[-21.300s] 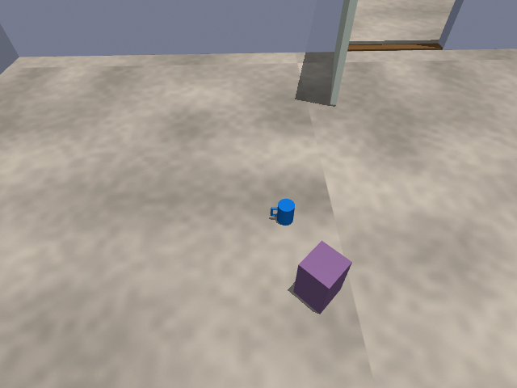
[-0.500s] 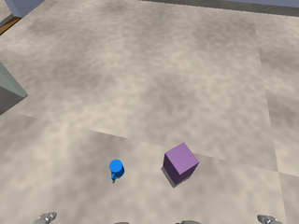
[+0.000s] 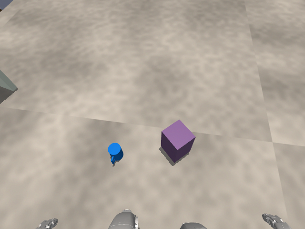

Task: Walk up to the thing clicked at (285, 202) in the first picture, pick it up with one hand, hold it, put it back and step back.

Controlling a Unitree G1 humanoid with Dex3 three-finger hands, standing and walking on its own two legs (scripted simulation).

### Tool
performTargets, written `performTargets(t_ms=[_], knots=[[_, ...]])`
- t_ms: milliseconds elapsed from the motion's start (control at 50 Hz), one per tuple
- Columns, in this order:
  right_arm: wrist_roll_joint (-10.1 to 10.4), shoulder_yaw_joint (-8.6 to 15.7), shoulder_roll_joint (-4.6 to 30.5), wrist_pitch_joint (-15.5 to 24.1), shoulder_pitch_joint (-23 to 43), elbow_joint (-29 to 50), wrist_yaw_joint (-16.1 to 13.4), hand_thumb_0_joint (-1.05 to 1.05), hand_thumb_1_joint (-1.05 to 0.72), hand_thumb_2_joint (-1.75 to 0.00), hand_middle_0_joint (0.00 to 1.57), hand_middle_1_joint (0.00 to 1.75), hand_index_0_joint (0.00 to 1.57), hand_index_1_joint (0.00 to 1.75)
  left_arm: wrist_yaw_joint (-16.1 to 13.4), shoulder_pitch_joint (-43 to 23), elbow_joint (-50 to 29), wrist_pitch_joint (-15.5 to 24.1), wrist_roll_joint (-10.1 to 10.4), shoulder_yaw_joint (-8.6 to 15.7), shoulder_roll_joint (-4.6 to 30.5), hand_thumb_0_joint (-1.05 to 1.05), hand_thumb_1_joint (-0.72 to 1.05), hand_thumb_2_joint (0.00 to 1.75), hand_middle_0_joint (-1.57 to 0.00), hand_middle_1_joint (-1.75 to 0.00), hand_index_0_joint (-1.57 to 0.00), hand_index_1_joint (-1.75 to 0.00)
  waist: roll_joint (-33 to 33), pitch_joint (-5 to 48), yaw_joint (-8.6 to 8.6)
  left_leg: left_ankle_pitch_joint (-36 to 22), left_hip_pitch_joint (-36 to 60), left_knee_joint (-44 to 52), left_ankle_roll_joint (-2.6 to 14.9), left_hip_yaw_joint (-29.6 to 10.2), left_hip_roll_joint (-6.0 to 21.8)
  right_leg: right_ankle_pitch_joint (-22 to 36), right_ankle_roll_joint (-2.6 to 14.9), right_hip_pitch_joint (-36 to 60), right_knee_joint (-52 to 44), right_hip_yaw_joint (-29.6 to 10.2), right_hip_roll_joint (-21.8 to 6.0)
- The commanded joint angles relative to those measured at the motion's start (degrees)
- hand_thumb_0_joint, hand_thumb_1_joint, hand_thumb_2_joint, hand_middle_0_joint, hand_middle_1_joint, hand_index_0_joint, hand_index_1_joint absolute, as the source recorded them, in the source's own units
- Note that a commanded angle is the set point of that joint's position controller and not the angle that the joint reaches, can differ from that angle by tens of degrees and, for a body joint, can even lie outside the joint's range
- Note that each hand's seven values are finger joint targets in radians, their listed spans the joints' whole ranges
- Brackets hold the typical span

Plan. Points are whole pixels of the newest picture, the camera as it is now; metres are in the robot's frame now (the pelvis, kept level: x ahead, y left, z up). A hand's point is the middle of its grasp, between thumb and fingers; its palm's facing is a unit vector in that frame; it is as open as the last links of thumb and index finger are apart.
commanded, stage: walk up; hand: left
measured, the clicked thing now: (115, 154) +0.56 +0.27 -0.69
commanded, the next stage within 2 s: stand in 1.62 s
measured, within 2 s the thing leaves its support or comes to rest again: neither
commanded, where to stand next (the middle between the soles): +0.21 +0.00 m, yaw +3 degrees
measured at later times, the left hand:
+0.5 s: hand out of the picture -0.04 +0.27 -0.14, palm faces +0.07 -0.93 -0.37, open 7.4 cm
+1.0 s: hand out of the picture -0.13 +0.25 -0.13, palm faces +0.07 -0.92 -0.39, open 7.4 cm
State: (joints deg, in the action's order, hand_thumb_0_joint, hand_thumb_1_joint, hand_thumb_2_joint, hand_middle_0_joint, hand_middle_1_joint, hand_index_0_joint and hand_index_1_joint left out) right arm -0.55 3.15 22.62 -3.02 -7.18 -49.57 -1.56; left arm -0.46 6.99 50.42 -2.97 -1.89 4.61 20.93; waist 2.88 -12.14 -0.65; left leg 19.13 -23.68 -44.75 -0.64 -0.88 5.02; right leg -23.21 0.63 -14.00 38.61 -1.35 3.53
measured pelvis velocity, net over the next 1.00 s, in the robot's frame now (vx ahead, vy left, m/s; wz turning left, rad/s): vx -0.19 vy -0.02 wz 0.03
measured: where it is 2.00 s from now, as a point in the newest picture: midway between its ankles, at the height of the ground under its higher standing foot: outside the picture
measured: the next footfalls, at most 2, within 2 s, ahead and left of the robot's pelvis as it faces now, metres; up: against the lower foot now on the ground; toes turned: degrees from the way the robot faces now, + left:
left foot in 0.32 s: -0.06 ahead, +0.12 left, +0.00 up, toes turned +2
right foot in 0.66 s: -0.17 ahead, -0.15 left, +0.00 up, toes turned +2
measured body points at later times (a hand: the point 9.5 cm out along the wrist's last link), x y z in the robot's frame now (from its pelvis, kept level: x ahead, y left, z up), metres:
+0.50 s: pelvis -0.13 +0.00 +0.01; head -0.08 +0.02 +0.46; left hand -0.05 +0.32 -0.11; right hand +0.00 -0.31 -0.09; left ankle -0.10 +0.12 -0.71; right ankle -0.16 -0.15 -0.63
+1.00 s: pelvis -0.19 -0.02 +0.01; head -0.18 -0.02 +0.46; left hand -0.14 +0.30 -0.10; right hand -0.12 -0.32 -0.12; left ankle -0.17 +0.11 -0.71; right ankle -0.21 -0.15 -0.71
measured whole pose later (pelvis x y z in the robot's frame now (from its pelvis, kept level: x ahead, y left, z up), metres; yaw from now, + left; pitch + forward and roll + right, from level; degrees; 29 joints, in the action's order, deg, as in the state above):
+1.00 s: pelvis -0.19 -0.02 +0.01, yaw +2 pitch -3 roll +1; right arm -1.3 2.9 20.4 -0.4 -12.9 -56.2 0.8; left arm -0.3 11.9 53.8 0.2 -0.5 3.3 21.6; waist -0.4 -5.3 1.4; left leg 15.9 -14.1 -33.6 0.2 -2.1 -1.9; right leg -25.0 0.2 -11.8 38.1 -1.0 -2.3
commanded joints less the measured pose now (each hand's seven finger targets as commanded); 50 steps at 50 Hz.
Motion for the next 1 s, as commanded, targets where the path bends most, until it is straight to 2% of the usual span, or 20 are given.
performTargets(t_ms=[0, 60, 160, 260, 280, 300, 320, 340, 400, 520, 600, 640, 660, 680, 720, 820, 880, 920, 940, 980], knots=[[0.8, 3.0, 11.1, 0.5, 1.5, 5.1, -1.9, 0.00, -0.90, -0.90, 0.20, 0.30, 0.20, 0.30, -0.6, 1.9, -7.0, 2.3, -0.1, 4.7, 18.9, 0.00, 0.90, 0.90, -0.20, -0.30, -0.20, -0.30, -13.2, 12.6, 3.32, 19.6, -3.8, -28.0, 0.96, -10.1, -8.9, 42.3, 17.17, -1.9, -15.4, -27.0, -25.7], [1.5, 2.2, 11.0, 1.1, -3.1, 3.2, -1.8, 0.00, -0.90, -0.90, 0.20, 0.30, 0.20, 0.30, -1.2, -2.9, -8.9, 1.9, -0.1, 3.7, 14.2, 0.00, 0.90, 0.90, -0.20, -0.30, -0.20, -0.30, -10.5, 12.2, 0.26, 11.9, -4.9, -28.4, 0.17, -8.4, -10.7, 44.1, 11.97, 1.0, -9.2, -12.2, -16.5], [0.2, 1.8, 9.7, 1.9, -1.4, 5.1, -1.6, 0.00, -0.90, -0.90, 0.20, 0.30, 0.20, 0.30, -2.0, 3.4, -9.7, 1.3, -0.5, 3.4, 13.0, 0.00, 0.90, 0.90, -0.20, -0.30, -0.20, -0.30, -12.7, 13.7, 4.33, 13.1, -6.1, -11.4, -0.84, -4.5, -8.5, 47.5, 12.63, 11.8, -6.4, -11.6, -16.6], [-0.8, 2.8, 9.6, 2.2, -7.2, 3.4, -0.6, 0.00, -0.90, -0.90, 0.20, 0.30, 0.20, 0.30, -1.4, -0.1, -11.6, 0.4, 0.6, 2.9, 14.4, 0.00, 0.90, 0.90, -0.20, -0.30, -0.20, -0.30, -12.4, 16.7, 0.34, -2.0, 8.7, 15.2, 1.46, 1.6, -6.5, 36.5, 8.86, 4.9, -1.7, -11.2, -15.6], [-1.0, 3.4, 10.9, 2.4, -7.1, 3.2, -0.5, 0.00, -0.90, -0.90, 0.20, 0.30, 0.20, 0.30, -1.2, 0.1, -11.8, 0.1, 0.7, 2.5, 13.7, 0.00, 0.90, 0.90, -0.20, -0.30, -0.20, -0.30, -9.0, 16.6, 0.27, -9.4, 12.3, 19.3, 2.71, -2.1, -4.3, 28.8, 6.34, 0.6, 0.4, -10.5, -13.6], [-2.0, 4.3, 14.8, 2.6, -5.9, 4.2, -0.4, 0.00, -0.90, -0.90, 0.20, 0.30, 0.20, 0.30, -1.0, 1.7, -12.1, 0.1, 0.9, 1.9, 11.5, 0.00, 0.90, 0.90, -0.20, -0.30, -0.20, -0.30, 0.2, 16.9, 0.95, -18.2, 17.0, 21.2, 7.32, -16.7, 6.6, 15.6, 2.90, -9.0, 8.2, -8.0, -7.2], [-1.1, 4.9, 20.0, 2.3, -2.5, 5.4, 0.3, 0.00, -0.90, -0.90, 0.20, 0.30, 0.20, 0.30, -1.6, -1.2, -12.3, 0.2, 1.5, 2.4, 11.8, 0.00, 0.90, 0.90, -0.20, -0.30, -0.20, -0.30, 11.0, 16.1, -0.62, -26.1, 9.6, 24.3, 16.99, -27.6, 18.4, -11.4, 0.50, -9.9, 20.3, -0.9, 1.4], [-1.5, 5.4, 20.0, 2.5, -2.7, 5.6, 0.3, 0.00, -0.90, -0.90, 0.20, 0.30, 0.20, 0.30, -2.0, -3.3, -11.8, 0.0, 0.4, 3.3, 13.1, 0.00, 0.90, 0.90, -0.20, -0.30, -0.20, -0.30, 8.1, 14.2, -2.17, -26.0, 4.5, 25.3, 20.14, -31.3, 20.7, -15.6, 0.18, -8.9, 30.8, -7.9, 1.8], [-1.5, 3.5, 14.3, 2.7, 3.7, 6.7, -0.6, 0.00, -0.90, -0.90, 0.20, 0.30, 0.20, 0.30, -1.5, 3.6, -7.6, -0.4, 1.3, 3.4, 12.5, 0.00, 0.90, 0.90, -0.20, -0.30, -0.20, -0.30, 3.2, 10.5, 3.48, -26.3, 5.3, 21.7, 14.28, -14.4, 11.8, -8.1, 0.17, -12.5, 38.7, -9.9, 2.4], [-1.8, 3.7, 13.2, 3.2, -1.1, 6.0, 0.4, 0.00, -0.90, -0.90, 0.20, 0.30, 0.20, 0.30, 0.5, 4.0, -5.9, 2.2, 0.6, 2.3, 11.3, 0.00, 0.90, 0.90, -0.20, -0.30, -0.20, -0.30, 8.8, 13.1, -1.21, 1.1, 16.2, 22.7, 13.19, -11.9, 8.2, -7.3, -2.20, -9.0, 8.8, -3.0, -1.8], [-1.7, 3.7, 14.5, 1.6, 1.1, 5.7, 1.2, 0.00, -0.90, -0.90, 0.20, 0.30, 0.20, 0.30, 0.0, 12.4, 0.5, 4.1, 0.5, 2.5, 10.4, 0.00, 0.90, 0.90, -0.20, -0.30, -0.20, -0.30, 8.7, 13.5, 2.83, 1.1, 7.6, 16.7, 10.17, -8.1, 6.0, 2.5, 0.53, 7.4, -18.4, 3.4, -1.4], [-0.6, 1.5, 7.7, 1.7, 0.0, 7.0, 1.6, 0.00, -0.90, -0.90, 0.20, 0.30, 0.20, 0.30, -0.5, 12.3, 0.4, 5.2, -1.2, 4.0, 15.8, 0.00, 0.90, 0.90, -0.20, -0.30, -0.20, -0.30, -8.6, 11.3, 2.58, 7.6, -8.1, 2.2, 2.84, -3.5, -2.8, -6.2, 4.66, 11.7, -23.1, -20.7, -13.4], [-0.3, 2.3, 9.0, 1.6, 2.9, 6.7, 0.7, 0.00, -0.90, -0.90, 0.20, 0.30, 0.20, 0.30, -0.5, 7.0, -1.7, 5.0, -1.0, 4.8, 21.9, 0.00, 0.90, 0.90, -0.20, -0.30, -0.20, -0.30, -13.4, 8.9, 4.40, 14.3, -3.0, -4.1, 0.51, -7.4, -5.7, -14.4, 12.37, -6.0, -25.9, -31.5, -24.9], [-0.2, 3.2, 11.7, 1.5, 2.8, 5.2, 0.7, 0.00, -0.90, -0.90, 0.20, 0.30, 0.20, 0.30, -0.4, 2.2, -3.0, 5.2, -0.8, 4.5, 20.8, 0.00, 0.90, 0.90, -0.20, -0.30, -0.20, -0.30, -10.4, 3.8, 2.77, 11.8, -0.2, -10.0, -0.05, -10.7, -3.9, -15.6, 13.94, -12.3, -26.2, -31.4, -25.6], [0.6, 2.6, 10.1, 2.3, -0.2, 2.5, 1.1, 0.00, -0.90, -0.90, 0.20, 0.30, 0.20, 0.30, -0.8, -0.4, -3.0, 5.9, -0.4, 3.1, 15.4, 0.00, 0.90, 0.90, -0.20, -0.30, -0.20, -0.30, -6.6, 3.5, 0.35, 6.2, -2.2, -8.9, 0.22, -9.4, -6.7, 3.3, 9.35, -4.8, -20.5, -17.1, -17.5], [-0.6, 1.8, 9.2, 3.7, 0.6, 1.7, 1.7, 0.00, -0.90, -0.90, 0.20, 0.30, 0.20, 0.30, -0.5, 5.7, -1.7, 6.1, -0.3, 3.3, 15.4, 0.00, 0.90, 0.90, -0.20, -0.30, -0.20, -0.30, -13.7, 7.9, 3.98, 8.0, -0.7, 4.9, -0.13, -3.2, -5.3, 16.7, 8.95, 6.6, -16.6, -12.5, -17.1], [-0.7, 2.1, 7.9, 4.7, -3.9, -0.7, 1.6, 0.00, -0.90, -0.90, 0.20, 0.30, 0.20, 0.30, -0.4, 3.8, -1.8, 5.3, 0.9, 2.4, 15.0, 0.00, 0.90, 0.90, -0.20, -0.30, -0.20, -0.30, -12.1, 11.1, 1.16, -3.4, 10.6, 20.6, 1.26, 0.7, -6.8, 28.9, 6.48, 6.2, -9.1, -7.5, -15.2], [-1.3, 3.4, 12.0, 5.3, -5.2, -1.6, 1.2, 0.00, -0.90, -0.90, 0.20, 0.30, 0.20, 0.30, -0.3, 2.8, -2.5, 4.8, 1.7, 0.6, 10.4, 0.00, 0.90, 0.90, -0.20, -0.30, -0.20, -0.30, -0.5, 13.4, 0.72, -11.6, 19.4, 23.7, 5.87, -16.7, 3.6, 18.7, 1.10, -4.3, -0.9, -1.6, -7.8], [-0.7, 3.6, 14.6, 5.2, -3.3, -1.0, 1.5, 0.00, -0.90, -0.90, 0.20, 0.30, 0.20, 0.30, -0.5, 2.1, -1.3, 4.3, 2.3, 1.2, 11.0, 0.00, 0.90, 0.90, -0.20, -0.30, -0.20, -0.30, 2.7, 13.4, 1.62, -4.1, 12.6, 25.0, 12.04, -22.9, 9.2, -3.0, 0.55, -1.1, 0.9, 1.9, -3.9], [-1.1, 3.1, 13.5, 5.1, -1.2, -0.7, 1.9, 0.00, -0.90, -0.90, 0.20, 0.30, 0.20, 0.30, -0.3, 2.2, -0.2, 4.5, 1.8, 0.9, 10.9, 0.00, 0.90, 0.90, -0.20, -0.30, -0.20, -0.30, 3.1, 11.2, 2.06, 0.7, 8.4, 26.6, 12.89, -22.0, 9.4, -8.0, 1.18, 0.5, 1.0, 0.4, -4.0]])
